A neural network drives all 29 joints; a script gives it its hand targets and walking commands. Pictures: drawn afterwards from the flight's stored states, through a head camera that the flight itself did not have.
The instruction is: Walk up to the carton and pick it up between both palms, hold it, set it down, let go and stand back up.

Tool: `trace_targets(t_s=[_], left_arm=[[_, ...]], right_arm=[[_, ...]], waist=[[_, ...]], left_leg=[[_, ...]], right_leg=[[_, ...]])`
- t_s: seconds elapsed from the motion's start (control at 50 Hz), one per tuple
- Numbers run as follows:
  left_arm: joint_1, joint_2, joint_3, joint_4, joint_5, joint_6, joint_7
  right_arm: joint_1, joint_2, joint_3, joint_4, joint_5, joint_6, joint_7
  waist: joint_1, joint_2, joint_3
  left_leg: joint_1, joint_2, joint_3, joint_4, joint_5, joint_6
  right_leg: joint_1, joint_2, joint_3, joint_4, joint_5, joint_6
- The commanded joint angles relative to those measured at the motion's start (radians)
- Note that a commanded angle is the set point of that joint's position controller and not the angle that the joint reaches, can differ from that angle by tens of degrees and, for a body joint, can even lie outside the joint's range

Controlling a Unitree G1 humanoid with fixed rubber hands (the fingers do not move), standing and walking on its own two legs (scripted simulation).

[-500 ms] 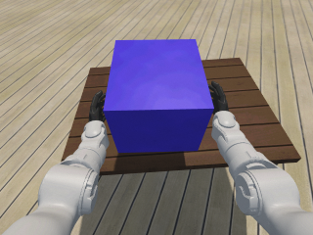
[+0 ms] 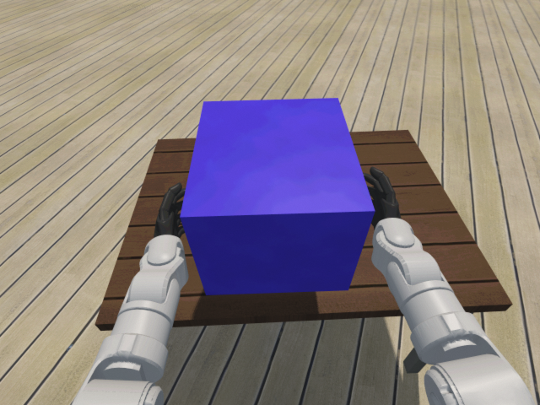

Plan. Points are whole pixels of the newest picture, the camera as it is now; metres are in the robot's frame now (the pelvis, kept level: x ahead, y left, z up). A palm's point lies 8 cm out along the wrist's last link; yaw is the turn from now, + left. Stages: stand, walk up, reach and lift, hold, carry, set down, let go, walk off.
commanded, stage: reach and lift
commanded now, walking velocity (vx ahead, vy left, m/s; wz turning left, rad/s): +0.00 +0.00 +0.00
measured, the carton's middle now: (274, 193) +0.46 -0.01 +0.07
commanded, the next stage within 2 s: hold in 1.42 s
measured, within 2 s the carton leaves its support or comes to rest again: neither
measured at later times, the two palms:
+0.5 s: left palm (150, 230) +0.34 +0.17 +0.14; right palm (394, 220) +0.33 -0.16 +0.13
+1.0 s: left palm (146, 221) +0.34 +0.17 +0.15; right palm (391, 208) +0.34 -0.16 +0.15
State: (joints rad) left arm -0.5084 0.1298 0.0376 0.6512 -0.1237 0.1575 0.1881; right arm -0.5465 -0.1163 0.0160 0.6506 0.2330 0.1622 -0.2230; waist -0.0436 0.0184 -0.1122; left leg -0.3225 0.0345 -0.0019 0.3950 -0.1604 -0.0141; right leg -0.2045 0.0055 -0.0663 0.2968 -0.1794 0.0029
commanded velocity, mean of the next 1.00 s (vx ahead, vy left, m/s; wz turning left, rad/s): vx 0.00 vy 0.00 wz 0.00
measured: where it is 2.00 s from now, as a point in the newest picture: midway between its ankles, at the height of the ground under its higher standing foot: outside the picture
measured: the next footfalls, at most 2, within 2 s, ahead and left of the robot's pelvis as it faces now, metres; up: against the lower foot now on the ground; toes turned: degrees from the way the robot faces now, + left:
none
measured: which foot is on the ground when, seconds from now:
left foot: down 0.00-1.00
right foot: down 0.00-1.00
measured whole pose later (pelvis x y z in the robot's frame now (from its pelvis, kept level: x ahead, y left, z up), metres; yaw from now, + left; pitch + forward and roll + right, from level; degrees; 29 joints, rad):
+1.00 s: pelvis -0.02 +0.00 +0.00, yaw +0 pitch -6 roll -1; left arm -0.55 0.00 0.27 0.28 0.28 0.54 0.05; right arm -0.62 -0.03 -0.11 0.63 0.11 0.23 -0.17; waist -0.06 -0.06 0.02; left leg -0.11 0.02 0.01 0.33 -0.12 0.00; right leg -0.01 -0.01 -0.05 0.27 -0.16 0.01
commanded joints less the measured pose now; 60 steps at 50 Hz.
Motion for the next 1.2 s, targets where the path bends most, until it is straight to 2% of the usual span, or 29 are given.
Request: trace_targets(t_s=[0.0,0.06,0.16,0.3,0.48,0.58,0.7,0.8,0.88,1.08,1.18], left_arm=[[-0.842,-0.765,-0.454,-0.61,-0.015,0.015,-0.227],[-0.762,-0.727,-0.428,-0.65,0.024,0.099,-0.252],[-0.644,-0.676,-0.357,-0.635,0.101,0.205,-0.309],[-0.63,-0.665,-0.318,-0.616,0.149,0.263,-0.36],[-0.724,-0.694,-0.322,-0.6,0.156,0.269,-0.36],[-0.769,-0.707,-0.289,-0.536,0.178,0.271,-0.353],[-0.807,-0.709,-0.234,-0.476,0.21,0.272,-0.35],[-0.809,-0.709,-0.212,-0.47,0.231,0.278,-0.35],[-0.789,-0.711,-0.225,-0.51,0.236,0.289,-0.347],[-0.724,-0.703,-0.306,-0.666,0.216,0.328,-0.339],[-0.684,-0.687,-0.332,-0.736,0.205,0.351,-0.34]], right_arm=[[-0.756,0.736,0.455,-0.534,0.039,-0.001,0.155],[-0.718,0.697,0.446,-0.578,0.036,0.041,0.151],[-0.689,0.638,0.427,-0.582,0.019,0.071,0.145],[-0.714,0.619,0.394,-0.559,0.001,0.057,0.145],[-0.815,0.637,0.349,-0.537,-0.037,0.021,0.163],[-0.871,0.638,0.293,-0.462,-0.078,0.001,0.187],[-0.918,0.634,0.236,-0.37,-0.109,-0.023,0.207],[-0.928,0.621,0.211,-0.33,-0.113,-0.041,0.214],[-0.919,0.607,0.227,-0.347,-0.091,-0.047,0.211],[-0.858,0.578,0.305,-0.47,-0.017,-0.03,0.191],[-0.818,0.57,0.35,-0.542,0.017,-0.005,0.179]], waist=[[-0.022,0.04,-0.632],[-0.019,0.039,-0.582],[-0.009,0.009,-0.458],[-0.017,-0.005,-0.384],[-0.024,0.011,-0.381],[-0.017,0.01,-0.363],[-0.012,0.005,-0.359],[-0.016,0.012,-0.37],[-0.024,0.019,-0.385],[-0.046,0.04,-0.391],[-0.047,0.039,-0.39]], left_leg=[[0.368,-0.07,-0.062,0.043,0.504,-0.075],[0.369,-0.074,-0.058,0.029,0.49,-0.069],[0.364,-0.077,-0.035,-0.008,0.438,-0.051],[0.388,-0.078,0.001,-0.032,0.373,-0.039],[0.413,-0.075,0.02,-0.053,0.243,-0.032],[0.411,-0.07,0.027,-0.08,0.143,-0.019],[0.421,-0.069,0.037,-0.096,0.096,-0.01],[0.454,-0.067,0.039,-0.089,0.133,-0.014],[0.493,-0.067,0.035,-0.067,0.214,-0.027],[0.552,-0.063,0.013,-0.022,0.38,-0.056],[0.557,-0.065,0.005,-0.012,0.431,-0.06]], right_leg=[[0.17,0.064,0.069,0.02,0.467,0.027],[0.2,0.056,0.068,0.02,0.489,0.034],[0.242,0.046,0.057,0.007,0.484,0.046],[0.249,0.043,0.034,-0.017,0.418,0.05],[0.183,0.042,0.007,-0.049,0.218,0.034],[0.138,0.036,-0.002,-0.066,0.088,0.022],[0.129,0.032,-0.008,-0.074,0.037,0.018],[0.135,0.035,-0.015,-0.074,0.063,0.017],[0.15,0.042,-0.02,-0.069,0.123,0.019],[0.172,0.055,-0.026,-0.056,0.234,0.022],[0.194,0.056,-0.024,-0.049,0.286,0.027]])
